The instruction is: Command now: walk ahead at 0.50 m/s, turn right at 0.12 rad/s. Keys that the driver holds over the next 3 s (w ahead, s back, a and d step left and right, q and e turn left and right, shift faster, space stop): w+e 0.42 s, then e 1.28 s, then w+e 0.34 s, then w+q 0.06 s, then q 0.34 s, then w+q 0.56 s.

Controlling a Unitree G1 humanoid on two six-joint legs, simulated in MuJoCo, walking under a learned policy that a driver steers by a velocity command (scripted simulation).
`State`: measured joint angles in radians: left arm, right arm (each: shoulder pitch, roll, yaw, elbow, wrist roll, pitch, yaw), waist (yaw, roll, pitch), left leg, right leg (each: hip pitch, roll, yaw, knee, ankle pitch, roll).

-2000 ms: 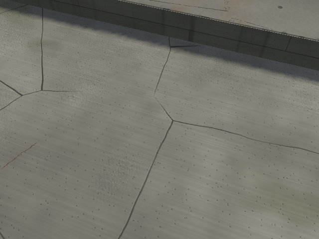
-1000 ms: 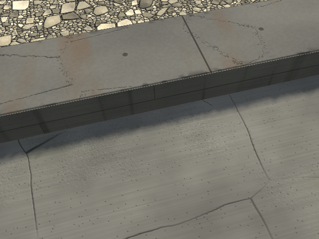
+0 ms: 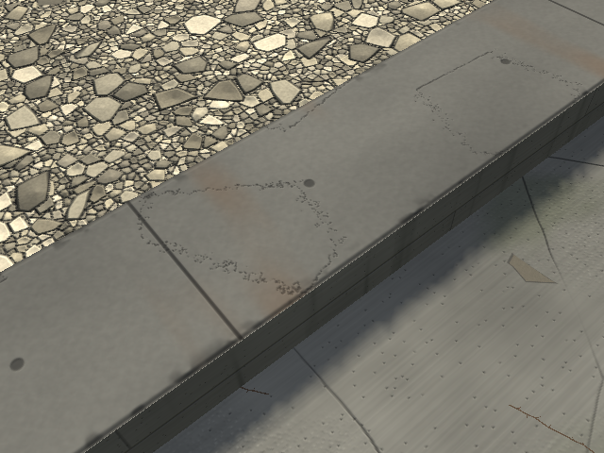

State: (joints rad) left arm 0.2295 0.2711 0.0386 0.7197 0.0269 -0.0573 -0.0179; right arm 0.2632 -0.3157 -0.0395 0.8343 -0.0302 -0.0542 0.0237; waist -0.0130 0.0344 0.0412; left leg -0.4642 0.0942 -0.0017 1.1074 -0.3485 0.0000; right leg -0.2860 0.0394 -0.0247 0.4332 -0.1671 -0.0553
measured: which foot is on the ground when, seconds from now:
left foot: up 0.00-0.28, down 0.30-0.74, up 0.76-1.00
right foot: down 0.00-0.30, up 0.32-0.72, down 0.74-1.00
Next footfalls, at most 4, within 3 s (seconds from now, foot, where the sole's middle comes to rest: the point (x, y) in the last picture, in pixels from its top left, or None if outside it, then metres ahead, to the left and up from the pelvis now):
0.30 left None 0.31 0.11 -0.78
0.74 right None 0.46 -0.13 -0.78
1.28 left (310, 414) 0.55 0.04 -0.78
1.68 right None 0.33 -0.17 -0.78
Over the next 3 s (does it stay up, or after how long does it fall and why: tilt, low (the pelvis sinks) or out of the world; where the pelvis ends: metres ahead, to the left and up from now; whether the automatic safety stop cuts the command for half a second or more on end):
stays up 0.62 -0.39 -0.01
